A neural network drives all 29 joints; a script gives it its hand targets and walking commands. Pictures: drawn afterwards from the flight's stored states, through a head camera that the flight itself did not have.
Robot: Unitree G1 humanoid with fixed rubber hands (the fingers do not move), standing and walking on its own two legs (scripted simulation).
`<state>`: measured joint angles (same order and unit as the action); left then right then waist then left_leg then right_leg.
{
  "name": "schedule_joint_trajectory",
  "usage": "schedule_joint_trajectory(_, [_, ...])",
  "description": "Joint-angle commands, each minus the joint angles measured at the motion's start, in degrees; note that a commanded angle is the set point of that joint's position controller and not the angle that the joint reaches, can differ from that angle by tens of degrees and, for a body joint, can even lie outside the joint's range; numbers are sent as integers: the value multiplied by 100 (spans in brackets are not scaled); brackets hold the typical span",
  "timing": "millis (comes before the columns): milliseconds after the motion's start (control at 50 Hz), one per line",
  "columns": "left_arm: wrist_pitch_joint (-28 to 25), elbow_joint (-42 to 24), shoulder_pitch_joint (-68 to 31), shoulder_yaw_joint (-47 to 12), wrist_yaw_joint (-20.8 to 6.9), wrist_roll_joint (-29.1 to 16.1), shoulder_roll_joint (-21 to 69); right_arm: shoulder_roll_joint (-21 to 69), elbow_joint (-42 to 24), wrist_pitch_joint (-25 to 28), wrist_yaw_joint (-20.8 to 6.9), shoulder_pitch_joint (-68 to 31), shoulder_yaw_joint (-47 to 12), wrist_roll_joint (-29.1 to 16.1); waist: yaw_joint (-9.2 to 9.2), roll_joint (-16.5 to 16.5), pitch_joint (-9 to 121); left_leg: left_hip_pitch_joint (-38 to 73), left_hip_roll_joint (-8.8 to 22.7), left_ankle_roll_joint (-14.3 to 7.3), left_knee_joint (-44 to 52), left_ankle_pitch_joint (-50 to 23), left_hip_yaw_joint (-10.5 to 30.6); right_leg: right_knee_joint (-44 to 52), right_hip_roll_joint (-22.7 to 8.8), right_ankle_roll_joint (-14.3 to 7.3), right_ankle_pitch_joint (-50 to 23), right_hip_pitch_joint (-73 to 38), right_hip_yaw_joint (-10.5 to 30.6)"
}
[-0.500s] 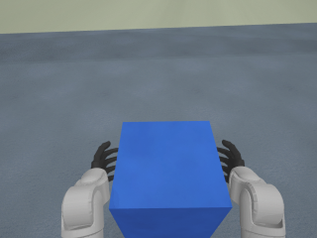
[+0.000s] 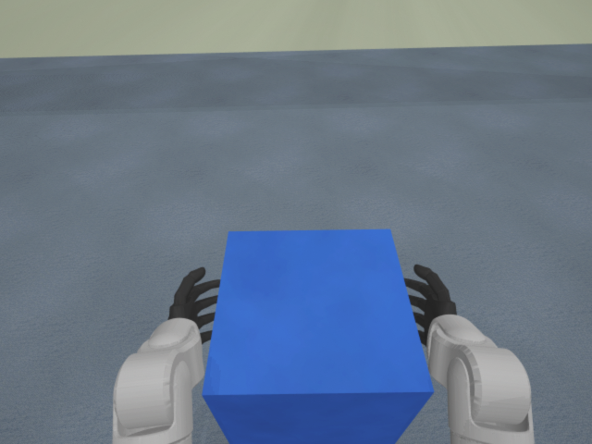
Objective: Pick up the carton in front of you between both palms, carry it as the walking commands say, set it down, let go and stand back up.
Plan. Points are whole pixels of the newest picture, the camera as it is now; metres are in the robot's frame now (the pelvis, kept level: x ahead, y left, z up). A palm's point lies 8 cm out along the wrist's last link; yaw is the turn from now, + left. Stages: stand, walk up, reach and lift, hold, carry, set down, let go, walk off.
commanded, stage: carry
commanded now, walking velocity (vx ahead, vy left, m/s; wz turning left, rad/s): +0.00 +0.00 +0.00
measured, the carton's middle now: (310, 347) +0.25 +0.00 +0.03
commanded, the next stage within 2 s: hold in 1.16 s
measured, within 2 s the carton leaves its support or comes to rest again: neither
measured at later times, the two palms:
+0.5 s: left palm (191, 357) +0.23 +0.15 +0.05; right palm (430, 352) +0.23 -0.15 +0.05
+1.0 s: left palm (194, 349) +0.25 +0.15 +0.04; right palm (423, 345) +0.25 -0.15 +0.04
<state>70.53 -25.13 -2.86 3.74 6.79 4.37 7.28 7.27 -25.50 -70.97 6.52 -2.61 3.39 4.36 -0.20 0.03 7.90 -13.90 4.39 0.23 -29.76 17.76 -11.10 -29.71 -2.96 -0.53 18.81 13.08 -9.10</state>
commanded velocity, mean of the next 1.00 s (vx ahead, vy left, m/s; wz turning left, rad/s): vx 0.00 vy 0.00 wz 0.00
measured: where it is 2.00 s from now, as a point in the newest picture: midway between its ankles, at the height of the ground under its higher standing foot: outside the picture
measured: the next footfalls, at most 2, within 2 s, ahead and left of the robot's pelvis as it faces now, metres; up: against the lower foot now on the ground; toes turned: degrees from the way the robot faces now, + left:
none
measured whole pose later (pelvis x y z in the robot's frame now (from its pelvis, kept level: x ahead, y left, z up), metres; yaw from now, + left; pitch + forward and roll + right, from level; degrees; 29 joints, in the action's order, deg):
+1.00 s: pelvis -0.04 +0.00 +0.00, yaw +0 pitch +2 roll +0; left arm 42.0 7.2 -10.3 8.7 1.5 12.4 7.8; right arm 7.8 6.8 -42.3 1.2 -10.0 8.5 12.3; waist 0.0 0.0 5.4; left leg -16.6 4.3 -0.6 -28.5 13.8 -11.1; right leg -28.7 -3.0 -0.9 14.9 15.8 -9.2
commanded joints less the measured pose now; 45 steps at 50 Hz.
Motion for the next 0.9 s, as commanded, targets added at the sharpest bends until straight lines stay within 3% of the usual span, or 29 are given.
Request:
schedule_joint_trajectory(0, [-50,-231,-2224,-3791,-1124,-1745,4738,4721,-266,105,-1073,-2296,-3794,-1744,10,-11,724,414,576,-32,368,-1855,566,430,-672,-55,-2167,-165,569])
schedule_joint_trajectory(180, [-661,470,-2544,-3638,-1332,-1454,4664,4652,451,711,-1289,-2594,-3605,-1422,13,-11,655,351,576,-71,545,-1313,613,628,-652,-74,-1526,-35,603])
schedule_joint_trajectory(360, [-1466,1245,-2514,-3166,-1435,-975,4423,4381,1226,1521,-1393,-2560,-3142,-941,17,-16,777,322,589,-77,583,-1244,627,641,-648,-70,-1397,-42,605])
schedule_joint_trajectory(580, [-2843,2684,-2925,-2279,-1486,-324,4116,4076,2652,2892,-1454,-2967,-2219,-285,25,9,878,318,579,-89,583,-1181,646,648,-642,-89,-1279,6,616])
schedule_joint_trajectory(680, [-3388,3115,-3257,-2261,-1582,-273,4412,4358,3091,3439,-1554,-3313,-2223,-245,23,9,1019,364,577,-86,564,-1232,653,612,-632,-85,-1330,-65,608])
schedule_joint_trajectory(820, [-3229,2799,-3211,-2760,-1697,-526,4960,4941,2783,3286,-1650,-3260,-2718,-524,15,16,1197,449,594,-76,479,-1527,647,506,-638,-75,-1595,-154,590])
schedule_joint_trajectory(880, [-3036,2797,-3030,-2690,-1700,-497,4884,4859,2762,3092,-1647,-3085,-2644,-489,15,13,1182,441,592,-81,444,-1621,631,478,-643,-67,-1712,-142,578])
